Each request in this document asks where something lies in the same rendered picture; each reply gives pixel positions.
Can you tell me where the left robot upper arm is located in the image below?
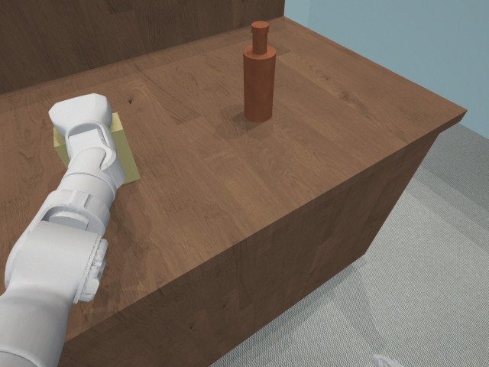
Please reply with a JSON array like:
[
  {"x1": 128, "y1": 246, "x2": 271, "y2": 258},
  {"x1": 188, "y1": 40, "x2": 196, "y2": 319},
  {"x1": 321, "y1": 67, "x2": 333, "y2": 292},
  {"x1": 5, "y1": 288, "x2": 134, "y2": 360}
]
[{"x1": 0, "y1": 220, "x2": 108, "y2": 367}]

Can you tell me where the robot left hand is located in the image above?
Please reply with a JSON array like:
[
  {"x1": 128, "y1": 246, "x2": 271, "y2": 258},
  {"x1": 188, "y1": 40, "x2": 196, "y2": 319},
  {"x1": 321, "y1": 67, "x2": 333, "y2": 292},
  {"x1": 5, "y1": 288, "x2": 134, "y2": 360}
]
[{"x1": 49, "y1": 93, "x2": 112, "y2": 138}]

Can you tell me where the sponge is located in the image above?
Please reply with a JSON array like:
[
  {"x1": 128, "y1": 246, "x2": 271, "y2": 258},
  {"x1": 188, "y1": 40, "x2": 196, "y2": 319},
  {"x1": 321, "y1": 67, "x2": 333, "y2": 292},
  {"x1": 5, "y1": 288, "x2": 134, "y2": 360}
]
[{"x1": 53, "y1": 112, "x2": 141, "y2": 185}]

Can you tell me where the left robot forearm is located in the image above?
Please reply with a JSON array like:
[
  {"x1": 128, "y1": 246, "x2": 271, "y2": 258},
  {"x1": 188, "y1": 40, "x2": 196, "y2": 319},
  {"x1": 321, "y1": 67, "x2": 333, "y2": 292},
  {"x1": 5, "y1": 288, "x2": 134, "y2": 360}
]
[{"x1": 5, "y1": 119, "x2": 125, "y2": 290}]

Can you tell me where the table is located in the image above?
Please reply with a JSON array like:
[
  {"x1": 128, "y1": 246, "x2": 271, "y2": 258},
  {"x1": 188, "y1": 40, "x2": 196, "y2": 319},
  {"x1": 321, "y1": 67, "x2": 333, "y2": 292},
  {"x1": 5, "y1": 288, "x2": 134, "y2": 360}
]
[{"x1": 0, "y1": 0, "x2": 468, "y2": 367}]

